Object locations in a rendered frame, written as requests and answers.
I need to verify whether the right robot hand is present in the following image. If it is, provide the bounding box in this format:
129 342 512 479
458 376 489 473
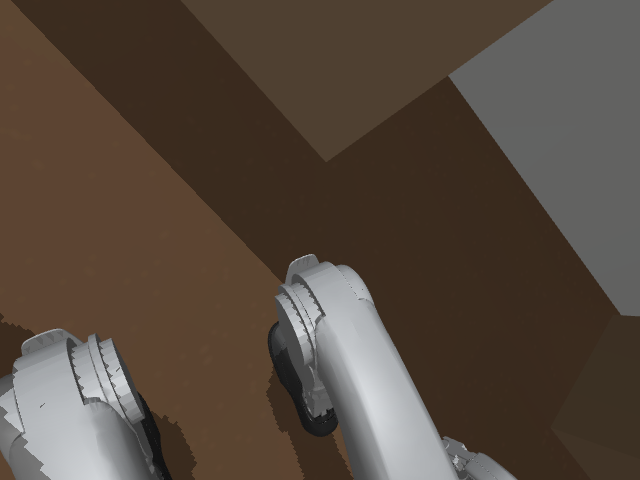
442 436 518 480

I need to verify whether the right robot foot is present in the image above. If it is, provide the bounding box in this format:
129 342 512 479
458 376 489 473
268 321 338 437

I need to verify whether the left robot foot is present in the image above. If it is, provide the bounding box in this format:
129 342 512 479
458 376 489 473
137 391 173 480

